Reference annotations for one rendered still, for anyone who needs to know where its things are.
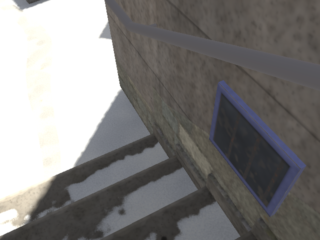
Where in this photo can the stairs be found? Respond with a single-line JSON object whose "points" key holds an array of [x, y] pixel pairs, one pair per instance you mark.
{"points": [[135, 192]]}

